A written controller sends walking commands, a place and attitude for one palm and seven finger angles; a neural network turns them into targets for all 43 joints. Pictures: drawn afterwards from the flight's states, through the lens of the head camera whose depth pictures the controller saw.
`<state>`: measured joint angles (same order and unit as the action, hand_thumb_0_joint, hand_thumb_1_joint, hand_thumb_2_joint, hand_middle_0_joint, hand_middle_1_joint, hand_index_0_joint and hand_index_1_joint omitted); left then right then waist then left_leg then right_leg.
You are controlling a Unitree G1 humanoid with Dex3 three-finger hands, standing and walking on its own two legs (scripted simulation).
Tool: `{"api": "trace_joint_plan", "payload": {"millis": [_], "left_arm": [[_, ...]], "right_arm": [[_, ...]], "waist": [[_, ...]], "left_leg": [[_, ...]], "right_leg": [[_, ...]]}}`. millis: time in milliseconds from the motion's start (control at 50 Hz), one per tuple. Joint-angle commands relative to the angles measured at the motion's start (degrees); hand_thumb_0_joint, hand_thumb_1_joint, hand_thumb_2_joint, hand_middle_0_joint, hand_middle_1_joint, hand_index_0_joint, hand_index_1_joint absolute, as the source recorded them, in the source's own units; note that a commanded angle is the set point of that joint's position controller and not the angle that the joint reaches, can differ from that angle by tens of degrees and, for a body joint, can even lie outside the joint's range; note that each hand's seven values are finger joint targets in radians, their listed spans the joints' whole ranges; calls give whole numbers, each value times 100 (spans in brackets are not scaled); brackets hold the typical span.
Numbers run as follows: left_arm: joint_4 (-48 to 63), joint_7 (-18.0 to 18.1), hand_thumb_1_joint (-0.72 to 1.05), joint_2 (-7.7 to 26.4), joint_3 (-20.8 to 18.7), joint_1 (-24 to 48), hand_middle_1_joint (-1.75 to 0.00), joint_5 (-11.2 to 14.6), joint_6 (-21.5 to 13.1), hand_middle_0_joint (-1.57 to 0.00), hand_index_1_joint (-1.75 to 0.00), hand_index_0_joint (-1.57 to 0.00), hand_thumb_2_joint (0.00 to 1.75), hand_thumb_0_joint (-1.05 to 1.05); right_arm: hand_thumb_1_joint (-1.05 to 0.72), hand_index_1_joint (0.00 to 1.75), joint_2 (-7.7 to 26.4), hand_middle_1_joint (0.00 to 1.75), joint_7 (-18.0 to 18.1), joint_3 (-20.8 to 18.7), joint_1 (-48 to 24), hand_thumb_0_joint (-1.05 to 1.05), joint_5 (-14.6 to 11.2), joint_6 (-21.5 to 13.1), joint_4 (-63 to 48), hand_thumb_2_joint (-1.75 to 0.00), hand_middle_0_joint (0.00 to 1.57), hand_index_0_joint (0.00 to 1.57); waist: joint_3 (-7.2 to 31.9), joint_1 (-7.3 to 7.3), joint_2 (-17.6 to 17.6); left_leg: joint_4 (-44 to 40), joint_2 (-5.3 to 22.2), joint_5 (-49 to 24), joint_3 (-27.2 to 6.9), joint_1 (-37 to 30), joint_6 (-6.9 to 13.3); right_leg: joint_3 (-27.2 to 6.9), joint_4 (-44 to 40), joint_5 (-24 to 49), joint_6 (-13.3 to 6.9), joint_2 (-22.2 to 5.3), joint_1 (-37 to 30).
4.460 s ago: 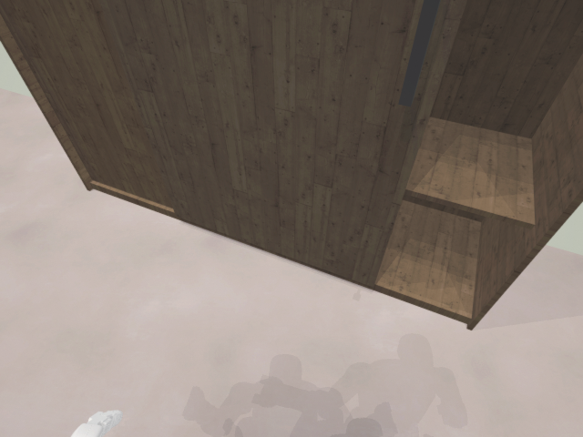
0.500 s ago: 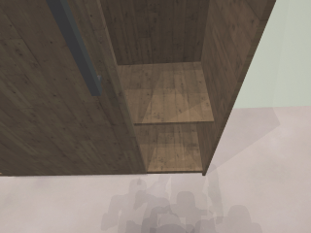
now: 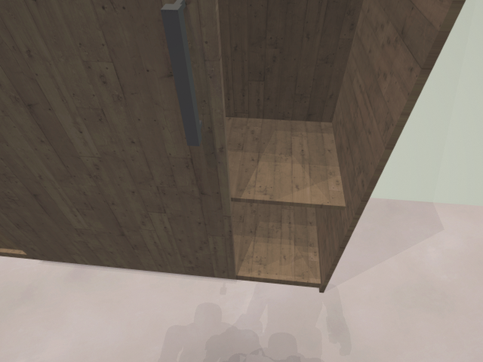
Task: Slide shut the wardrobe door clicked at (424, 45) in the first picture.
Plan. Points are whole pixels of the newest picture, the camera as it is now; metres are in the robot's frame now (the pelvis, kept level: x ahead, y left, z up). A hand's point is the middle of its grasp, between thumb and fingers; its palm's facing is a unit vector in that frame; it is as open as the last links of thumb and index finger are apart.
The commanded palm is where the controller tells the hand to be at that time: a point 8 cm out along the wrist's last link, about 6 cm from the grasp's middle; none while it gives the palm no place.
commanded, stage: come to a stop and stand still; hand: left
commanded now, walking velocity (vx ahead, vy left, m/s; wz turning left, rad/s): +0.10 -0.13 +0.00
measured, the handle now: (188, 80) +0.54 +0.17 +0.20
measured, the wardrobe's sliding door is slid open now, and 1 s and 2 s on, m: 0.36 0.36 0.36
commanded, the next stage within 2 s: look again from close up in 1.96 s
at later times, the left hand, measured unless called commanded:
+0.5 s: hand out of the picture +0.05 +0.20 -0.19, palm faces -0.03 -0.98 -0.20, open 7.3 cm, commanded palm none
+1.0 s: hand out of the picture +0.01 +0.15 -0.18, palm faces +0.05 -0.98 -0.20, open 7.3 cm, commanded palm none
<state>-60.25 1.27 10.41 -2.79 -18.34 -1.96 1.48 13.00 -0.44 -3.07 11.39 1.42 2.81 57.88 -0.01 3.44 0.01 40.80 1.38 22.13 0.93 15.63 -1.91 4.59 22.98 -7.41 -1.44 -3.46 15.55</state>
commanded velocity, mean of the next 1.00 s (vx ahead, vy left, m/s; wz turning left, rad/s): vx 0.01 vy -0.05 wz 0.00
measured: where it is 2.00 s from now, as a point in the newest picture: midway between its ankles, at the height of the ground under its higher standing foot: outside the picture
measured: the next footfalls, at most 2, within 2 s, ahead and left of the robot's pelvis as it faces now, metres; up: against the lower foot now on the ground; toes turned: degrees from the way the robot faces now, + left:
left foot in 0.06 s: +0.00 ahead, +0.13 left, +0.00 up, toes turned +1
right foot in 0.50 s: +0.05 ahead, -0.08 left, +0.00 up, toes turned -5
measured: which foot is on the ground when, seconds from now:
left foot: up 0.00-0.04, down 0.06-1.00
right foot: down 0.00-0.06, up 0.08-0.48, down 0.50-1.00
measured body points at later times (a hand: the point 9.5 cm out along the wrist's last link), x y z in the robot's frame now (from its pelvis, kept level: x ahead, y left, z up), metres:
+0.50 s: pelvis +0.02 +0.02 -0.01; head +0.05 +0.03 +0.44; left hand +0.05 +0.26 -0.17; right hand -0.08 -0.16 -0.16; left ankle -0.04 +0.13 -0.75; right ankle +0.01 -0.08 -0.75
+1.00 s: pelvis +0.02 -0.02 +0.00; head +0.03 -0.03 +0.45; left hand +0.01 +0.21 -0.16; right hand +0.02 -0.24 -0.17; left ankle -0.04 +0.13 -0.75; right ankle +0.01 -0.08 -0.75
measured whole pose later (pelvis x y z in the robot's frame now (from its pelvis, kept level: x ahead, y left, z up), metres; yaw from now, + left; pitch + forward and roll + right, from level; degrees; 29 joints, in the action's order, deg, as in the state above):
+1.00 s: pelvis +0.02 -0.02 +0.00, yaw +0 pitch -1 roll +0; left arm -66.9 2.4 7.5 -0.3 -16.2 0.1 -0.6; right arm 9.3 3.3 0.0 15.3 1.0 -0.4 65.7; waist -0.8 0.2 1.7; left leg 21.4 3.6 17.4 0.8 2.9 -2.8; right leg 5.6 22.1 -13.6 -4.4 3.4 7.9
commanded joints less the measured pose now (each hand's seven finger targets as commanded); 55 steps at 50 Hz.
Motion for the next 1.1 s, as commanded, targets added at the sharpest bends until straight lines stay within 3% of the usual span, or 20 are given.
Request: {"api": "trace_joint_plan", "payload": {"millis": [0, 20, 40, 60, 80, 100, 120, 160, 220, 260, 340, 400, 440, 480, 500, 540, 620, 680, 880, 1080], "left_arm": [[220, 15, 90, 871, -182, 284, -30, 62, -82, -20, -30, -20, 90, 0], [174, -8, 90, 625, -118, 153, -30, 103, -76, -20, -30, -20, 90, 0], [204, -30, 90, 248, -46, 21, -30, 138, -59, -20, -30, -20, 90, 0], [259, -29, 90, 207, -32, 144, -30, 93, -52, -20, -30, -20, 90, 0], [263, -67, 90, 232, -81, 156, -30, 61, -75, -20, -30, -20, 90, 0], [36, -71, 90, 255, -94, 47, -30, -22, -12, -20, -30, -20, 90, 0], [-89, -101, 90, 356, -106, -158, -30, 2, -16, -20, -30, -20, 90, 0], [-203, -128, 90, 295, -104, -330, -30, 11, -38, -20, -30, -20, 90, 0], [-188, -112, 90, 377, -123, -267, -30, 33, 15, -20, -30, -20, 90, 0], [-164, -74, 90, 279, -86, -192, -30, 71, 11, -20, -30, -20, 90, 0], [-80, -55, 90, 76, 32, 261, -30, 129, -34, -20, -30, -20, 90, 0], [-94, -24, 90, -7, 55, 404, -30, 161, -91, -20, -30, -20, 90, 0], [-218, 4, 90, 16, 43, 122, -30, 160, -141, -20, -30, -20, 90, 0], [-453, 81, 90, 244, 45, -234, -30, 178, -231, -20, -30, -20, 90, 0], [-536, 103, 90, 311, 69, -308, -30, 186, -262, -20, -30, -20, 90, 0], [-535, 133, 90, 304, 76, -215, -30, 201, -295, -20, -30, -20, 90, 0], [-472, 155, 90, 127, 146, 23, -30, 214, -287, -20, -30, -20, 90, 0], [-466, 164, 90, 175, 130, -5, -30, 209, -288, -20, -30, -20, 90, 0], [-463, 140, 90, 283, 133, -4, -30, 175, -298, -20, -30, -20, 90, 0], [-557, 100, 90, 318, 147, -142, -30, 183, -294, -20, -30, -20, 90, 0]], "right_arm": [[-90, 30, 51, 30, 119, 55, 1223, 0, -51, -243, 180, -90, 20, 20], [-90, 30, 257, 30, 164, 34, 1321, 0, -27, -290, 205, -90, 20, 20], [-90, 30, 651, 30, 186, -29, 1324, 0, 47, -333, 147, -90, 20, 20], [-90, 30, 882, 30, 232, -34, 986, 0, 38, -296, -21, -90, 20, 20], [-90, 30, 869, 30, 285, 3, 700, 0, 87, -297, -129, -90, 20, 20], [-90, 30, 599, 30, 295, 84, 531, 0, 55, -343, -8, -90, 20, 20], [-90, 30, 404, 30, 329, 154, 473, 0, 7, -386, 40, -90, 20, 20], [-90, 30, 297, 30, 377, 188, 754, 0, -23, -457, 135, -90, 20, 20], [-90, 30, 221, 30, 480, 186, 1294, 0, -55, -497, 375, -90, 20, 20], [-90, 30, 109, 30, 530, 209, 1491, 0, -39, -533, 500, -90, 20, 20], [-90, 30, 29, 30, 517, 199, 1649, 0, -3, -508, 693, -90, 20, 20], [-90, 30, 42, 30, 480, 145, 1722, 0, 2, -456, 830, -90, 20, 20], [-90, 30, -25, 30, 471, 137, 1706, 0, -37, -450, 854, -90, 20, 20], [-90, 30, -353, 30, 431, 207, 1735, 0, -113, -480, 831, -90, 20, 20], [-90, 30, -465, 30, 406, 253, 1620, 0, -129, -491, 815, -90, 20, 20], [-90, 30, -442, 30, 386, 245, 1611, 0, -91, -421, 859, -90, 20, 20], [-90, 30, -382, 30, 389, 255, 1575, 0, -71, -431, 982, -90, 20, 20], [-90, 30, -345, 30, 404, 259, 1485, 0, -66, -412, 976, -90, 20, 20], [-90, 30, -197, 30, 385, 251, 1073, 0, -69, -312, 826, -90, 20, 20], [-90, 30, -58, 30, 361, 284, 974, 0, -71, -316, 751, -90, 20, 20]], "waist": [[-31, -543, -686], [-115, -546, 86], [-313, -548, 1484], [-892, -487, 1491], [-1068, -357, 934], [-1128, -256, 1011], [-1032, -157, 1005], [-929, -203, 702], [-684, -308, 622], [-438, -342, 800], [-344, -501, 901], [-281, -550, 979], [-167, -377, 672], [155, -345, 81], [131, -318, -131], [125, -345, -886], [-234, -357, -209], [-199, -357, 30], [-391, -410, -140], [-480, -370, 55]], "left_leg": [[-1977, -172, -526, 308, -1617, 160], [-2458, 285, 84, -351, -1498, 248], [-3406, 1360, 1631, -1901, -986, 536], [-3910, 1948, 2195, -2547, -59, 813], [-3917, 1952, 1973, -2410, 546, 972], [-3908, 1540, 1518, -1974, 556, 641], [-3752, 1308, 953, -1567, 422, 504], [-3496, 1053, -348, -1049, -155, 360], [-3034, 1170, -2569, -825, -836, 307], [-2708, 1231, -3812, -768, -1217, 494], [-2328, 1231, -4658, -714, -1350, 970], [-2033, 1183, -4630, -768, -1304, 1005], [-1754, 1015, -4098, -696, -971, 766], [-1553, 648, -2567, -357, -2, 346], [-1763, 404, -1472, -189, 205, 229], [-1861, 343, -1134, -67, -46, 164], [-2104, 500, -2395, -211, -471, 205], [-2075, 524, -2474, -178, -658, 197], [-2132, 474, -1647, -108, -803, 179], [-2222, 423, -1253, -118, -820, 195]], "right_leg": [[-1051, -1035, -2680, -138, -606, 1009], [-809, -232, -2535, -30, -265, 1193], [-225, 1036, -2085, 124, 227, 1511], [-309, 1708, -1882, 121, 272, 1621], [-526, 2249, -1565, 132, 194, 1383], [-694, 2542, -1278, 146, 228, 1288], [-739, 2735, -1022, 163, 216, 1231], [-723, 3019, -621, 273, 256, 1463], [-767, 3189, -576, 377, 266, 1641], [-735, 3051, -801, 402, 235, 1550], [-425, 1939, -1300, 319, 157, 922], [-222, 955, -1262, 219, 218, 380], [-182, -99, -193, 176, 187, -409], [-864, -110, 1633, -51, -491, -1771], [-1009, 60, 2326, -225, -837, -1847], [-957, 104, 2701, -353, -746, -1669], [-646, 128, 2370, -178, -356, -1259], [-676, 32, 2220, -153, -340, -1188], [-835, -431, 1742, -64, -340, -951], [-937, -840, 370, -57, -283, -780]]}}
